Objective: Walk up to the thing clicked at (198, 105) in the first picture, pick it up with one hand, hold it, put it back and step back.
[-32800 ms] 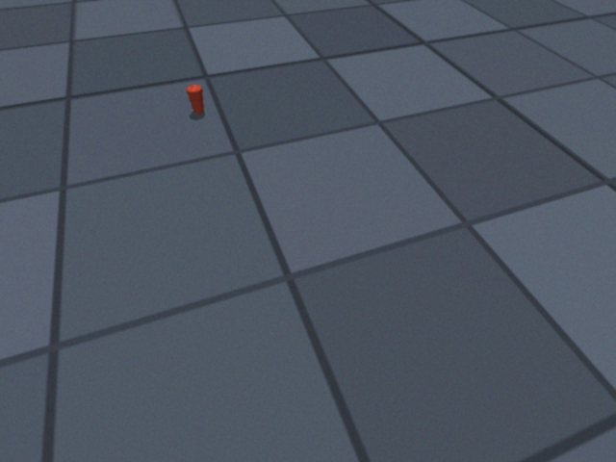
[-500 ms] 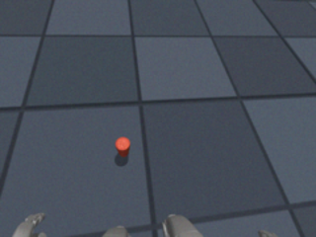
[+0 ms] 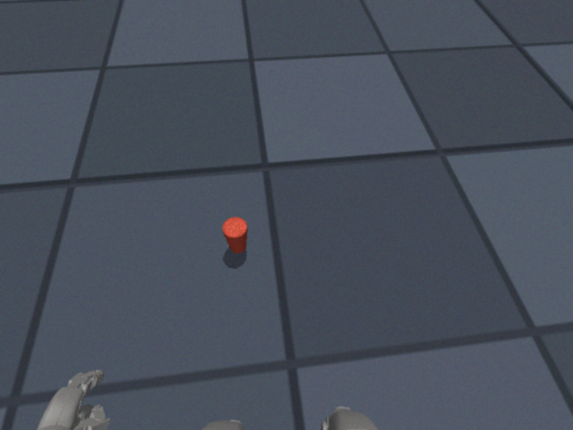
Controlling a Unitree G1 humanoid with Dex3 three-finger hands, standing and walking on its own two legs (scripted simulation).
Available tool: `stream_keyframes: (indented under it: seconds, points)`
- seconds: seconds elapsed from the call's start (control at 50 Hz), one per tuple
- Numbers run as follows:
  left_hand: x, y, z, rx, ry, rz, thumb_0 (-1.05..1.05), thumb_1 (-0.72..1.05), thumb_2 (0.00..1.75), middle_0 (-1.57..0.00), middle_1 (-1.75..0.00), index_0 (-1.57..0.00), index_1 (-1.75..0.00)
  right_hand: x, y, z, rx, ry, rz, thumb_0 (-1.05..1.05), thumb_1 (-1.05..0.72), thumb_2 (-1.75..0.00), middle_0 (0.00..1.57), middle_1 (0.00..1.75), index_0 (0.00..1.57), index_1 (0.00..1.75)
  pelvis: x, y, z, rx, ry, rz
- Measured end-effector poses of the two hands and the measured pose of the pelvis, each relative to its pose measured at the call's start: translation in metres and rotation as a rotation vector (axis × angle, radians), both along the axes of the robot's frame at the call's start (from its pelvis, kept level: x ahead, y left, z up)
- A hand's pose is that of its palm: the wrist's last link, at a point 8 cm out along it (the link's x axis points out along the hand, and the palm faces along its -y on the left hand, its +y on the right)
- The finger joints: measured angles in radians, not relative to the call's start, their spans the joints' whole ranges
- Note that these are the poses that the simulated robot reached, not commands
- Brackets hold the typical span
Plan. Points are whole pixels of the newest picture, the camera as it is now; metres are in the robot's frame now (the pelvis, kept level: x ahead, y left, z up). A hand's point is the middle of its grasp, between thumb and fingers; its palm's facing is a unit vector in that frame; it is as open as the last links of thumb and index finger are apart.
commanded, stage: step back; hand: left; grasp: from the side
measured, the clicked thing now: (236, 237) +0.78 +0.19 -0.68
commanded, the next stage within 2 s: stand in 1.54 s
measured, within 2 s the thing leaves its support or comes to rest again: neither
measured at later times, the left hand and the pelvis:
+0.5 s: hand out of the picture -0.11 +0.22 -0.13, palm faces -0.04 -0.91 -0.42, open 7.4 cm; pelvis -0.18 -0.05 +0.01, yaw -2 degrees
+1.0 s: hand out of the picture -0.20 +0.22 -0.13, palm faces +0.06 -0.92 -0.38, open 7.4 cm; pelvis -0.24 -0.05 +0.01, yaw +2 degrees
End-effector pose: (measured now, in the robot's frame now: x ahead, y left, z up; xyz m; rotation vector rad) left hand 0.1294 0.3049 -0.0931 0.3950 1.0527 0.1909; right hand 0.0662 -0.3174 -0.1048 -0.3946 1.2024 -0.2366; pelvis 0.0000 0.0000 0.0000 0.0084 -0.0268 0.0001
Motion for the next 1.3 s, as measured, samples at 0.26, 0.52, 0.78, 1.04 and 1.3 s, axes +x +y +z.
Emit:
stream_keyframes:
  seconds: [0.26,0.52,0.78,1.04,1.3]
  points:
    - [-0.102,-0.013,-0.007,-0.014,0.077,0.008,0.01,0.9,0.9,-0.21,-0.3,-0.21,-0.3,-0.067,-0.017,0.021,-0.022,-0.084,0.021,0.0,-0.9,-0.9,0.21,0.3,0.2,0.3,-0.092,-0.021,0.007,-0.023,-0.001,-0.048]
    - [-0.25,-0.043,0.006,0.023,0.158,0.069,0.01,0.9,0.9,-0.21,-0.3,-0.21,-0.3,-0.159,-0.053,0.004,0.009,-0.045,0.013,0.0,-0.91,-0.9,0.2,0.3,0.2,0.3,-0.182,-0.048,0.009,0.023,-0.004,-0.025]
    - [-0.313,-0.021,0.0,-0.015,0.105,0.134,0.01,0.9,0.9,-0.21,-0.3,-0.21,-0.3,-0.235,-0.021,0.004,0.056,0.012,0.051,0.01,-0.91,-0.9,0.21,0.3,0.2,0.3,-0.234,-0.039,0.011,0.012,-0.025,0.046]
    - [-0.346,-0.042,0.001,-0.035,0.123,0.16,0.01,0.9,0.9,-0.21,-0.3,-0.21,-0.3,-0.217,-0.032,0.006,0.068,-0.033,0.068,0.0,-0.91,-0.9,0.21,0.3,0.2,0.3,-0.24,-0.047,0.015,-0.013,-0.021,0.041]
    - [-0.303,-0.021,-0.01,-0.059,0.141,0.136,0.01,0.9,0.9,-0.21,-0.3,-0.21,-0.3,-0.204,-0.006,0.01,0.06,-0.004,0.033,0.0,-0.91,-0.9,0.2,0.3,0.2,0.3,-0.213,-0.027,0.016,-0.022,-0.013,0.034]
